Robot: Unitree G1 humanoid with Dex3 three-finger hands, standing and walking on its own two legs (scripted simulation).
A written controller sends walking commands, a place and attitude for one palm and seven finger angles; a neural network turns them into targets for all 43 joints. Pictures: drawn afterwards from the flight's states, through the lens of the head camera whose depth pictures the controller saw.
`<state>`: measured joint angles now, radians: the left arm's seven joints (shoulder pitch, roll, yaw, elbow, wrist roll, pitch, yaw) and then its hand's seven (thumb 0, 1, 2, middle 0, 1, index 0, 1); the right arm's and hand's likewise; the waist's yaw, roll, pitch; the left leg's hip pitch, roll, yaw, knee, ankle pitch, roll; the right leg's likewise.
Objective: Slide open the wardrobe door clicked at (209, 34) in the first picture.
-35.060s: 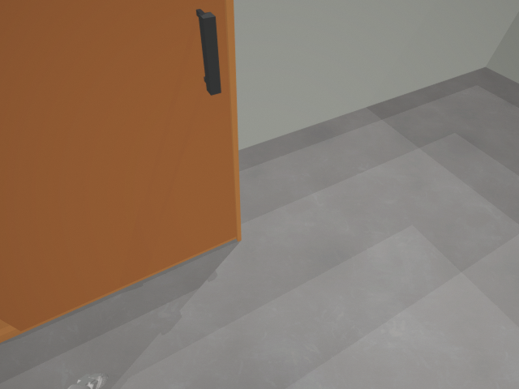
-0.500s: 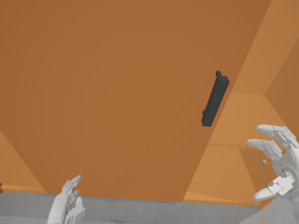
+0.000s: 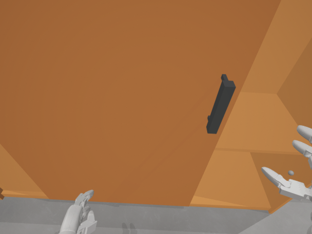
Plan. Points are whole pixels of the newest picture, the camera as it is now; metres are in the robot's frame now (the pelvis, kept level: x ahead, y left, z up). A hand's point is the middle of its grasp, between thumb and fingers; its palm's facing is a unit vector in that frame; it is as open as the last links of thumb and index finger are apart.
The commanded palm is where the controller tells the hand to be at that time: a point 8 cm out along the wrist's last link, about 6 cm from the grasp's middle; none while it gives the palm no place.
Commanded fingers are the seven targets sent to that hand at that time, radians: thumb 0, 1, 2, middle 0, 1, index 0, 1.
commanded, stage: draw the hand back to the body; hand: right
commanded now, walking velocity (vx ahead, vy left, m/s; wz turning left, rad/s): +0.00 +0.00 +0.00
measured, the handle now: (217, 104) +0.43 -0.18 +0.13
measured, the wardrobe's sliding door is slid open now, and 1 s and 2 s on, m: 0.52 0.52 0.52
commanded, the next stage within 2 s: step back with the hand held close in 0.64 s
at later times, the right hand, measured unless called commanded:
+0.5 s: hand (293, 173) +0.20 -0.26 +0.16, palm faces +0.47 +0.81 -0.36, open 7.6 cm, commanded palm +0.15 -0.29 +0.17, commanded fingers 0.00 -0.90 -0.90 0.20 0.30 0.20 0.30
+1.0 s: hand (293, 172) +0.20 -0.26 +0.16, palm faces +0.38 +0.81 -0.44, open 7.5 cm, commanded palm +0.14 -0.30 +0.17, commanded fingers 0.00 -0.90 -0.90 0.20 0.30 0.20 0.30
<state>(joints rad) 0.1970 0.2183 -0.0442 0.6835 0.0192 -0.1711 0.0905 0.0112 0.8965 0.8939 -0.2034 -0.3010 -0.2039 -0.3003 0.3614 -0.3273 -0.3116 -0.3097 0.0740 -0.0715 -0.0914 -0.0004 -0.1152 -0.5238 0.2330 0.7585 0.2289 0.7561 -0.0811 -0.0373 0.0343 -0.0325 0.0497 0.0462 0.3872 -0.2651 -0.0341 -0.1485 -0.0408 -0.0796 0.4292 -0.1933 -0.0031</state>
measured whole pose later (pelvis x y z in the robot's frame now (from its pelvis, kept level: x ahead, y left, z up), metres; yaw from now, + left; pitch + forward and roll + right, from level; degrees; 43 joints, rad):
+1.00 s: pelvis -0.01 +0.00 +0.00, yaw +1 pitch -1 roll +1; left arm 0.16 0.24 0.00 0.58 0.01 -0.03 0.08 0.01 0.90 0.89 -0.20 -0.30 -0.20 -0.30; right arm 0.48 -0.37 -0.39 -0.43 0.06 -0.13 -0.08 0.02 -0.89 -0.90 0.21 0.30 0.20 0.30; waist -0.03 -0.04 0.02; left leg -0.14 0.03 0.02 0.38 -0.22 -0.04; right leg -0.25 -0.06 -0.10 0.45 -0.18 -0.01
